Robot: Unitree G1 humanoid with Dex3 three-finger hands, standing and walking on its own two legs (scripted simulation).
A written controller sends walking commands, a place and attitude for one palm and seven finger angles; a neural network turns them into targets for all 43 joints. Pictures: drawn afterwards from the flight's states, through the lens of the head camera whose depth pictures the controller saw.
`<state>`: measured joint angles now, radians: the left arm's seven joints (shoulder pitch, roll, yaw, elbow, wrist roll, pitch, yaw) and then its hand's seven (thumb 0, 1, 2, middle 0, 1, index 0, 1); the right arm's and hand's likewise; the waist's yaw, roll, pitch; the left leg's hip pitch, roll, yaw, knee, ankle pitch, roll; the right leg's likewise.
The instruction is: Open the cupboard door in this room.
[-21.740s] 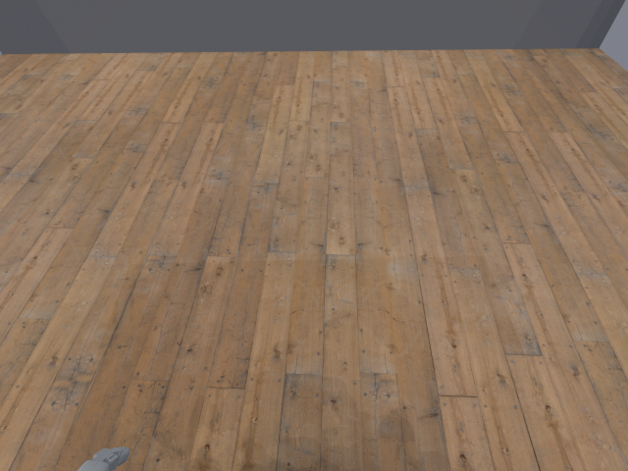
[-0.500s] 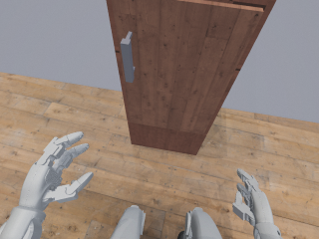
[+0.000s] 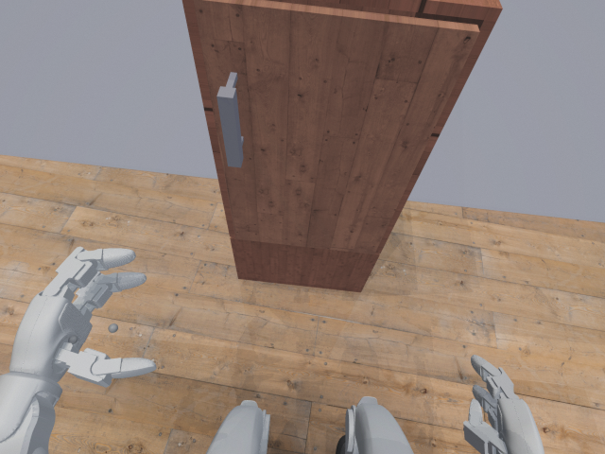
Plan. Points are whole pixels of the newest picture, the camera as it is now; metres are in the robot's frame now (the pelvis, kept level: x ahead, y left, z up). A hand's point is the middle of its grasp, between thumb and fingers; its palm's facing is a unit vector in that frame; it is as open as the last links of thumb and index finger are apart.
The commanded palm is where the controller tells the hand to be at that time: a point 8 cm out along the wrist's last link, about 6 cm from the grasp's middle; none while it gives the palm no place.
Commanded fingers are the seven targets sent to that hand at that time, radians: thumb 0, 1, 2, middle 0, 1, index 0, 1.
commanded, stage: raise the hand with hooked fingers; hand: left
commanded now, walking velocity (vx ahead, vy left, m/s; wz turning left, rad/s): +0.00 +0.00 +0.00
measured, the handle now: (234, 121) +0.59 +0.15 +0.05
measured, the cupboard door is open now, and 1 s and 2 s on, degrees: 0 0 0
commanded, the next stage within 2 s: move the hooked fingers beside the handle in 1.00 s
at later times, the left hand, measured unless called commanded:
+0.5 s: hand (95, 281) +0.30 +0.26 +0.06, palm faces -0.04 -1.00 -0.06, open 14.0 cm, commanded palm +0.27 +0.31 +0.07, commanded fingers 0.00 -0.50 0.30 -0.30 -1.20 -0.30 -1.20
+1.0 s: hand (104, 278) +0.30 +0.25 +0.06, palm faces -0.04 -1.00 -0.06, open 14.0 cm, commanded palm +0.27 +0.30 +0.07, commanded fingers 0.00 -0.50 0.30 -0.30 -1.20 -0.30 -1.20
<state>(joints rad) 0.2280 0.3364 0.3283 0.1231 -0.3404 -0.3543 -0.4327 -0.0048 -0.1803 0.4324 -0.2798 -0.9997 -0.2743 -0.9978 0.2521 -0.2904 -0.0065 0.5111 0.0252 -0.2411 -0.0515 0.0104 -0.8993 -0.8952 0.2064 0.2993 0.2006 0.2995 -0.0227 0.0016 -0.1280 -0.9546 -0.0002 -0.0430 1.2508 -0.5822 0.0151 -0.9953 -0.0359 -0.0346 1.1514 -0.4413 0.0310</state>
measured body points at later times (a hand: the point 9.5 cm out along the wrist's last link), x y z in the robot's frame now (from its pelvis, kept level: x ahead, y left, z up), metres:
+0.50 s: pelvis +0.01 -0.01 +0.01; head +0.10 +0.00 +0.45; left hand +0.29 +0.32 +0.07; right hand +0.19 -0.26 -0.07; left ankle +0.01 +0.10 -0.64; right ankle +0.06 -0.15 -0.64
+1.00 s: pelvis +0.01 -0.02 +0.01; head +0.10 -0.01 +0.45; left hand +0.30 +0.30 +0.07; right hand +0.18 -0.27 -0.07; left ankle +0.01 +0.10 -0.64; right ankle +0.06 -0.15 -0.64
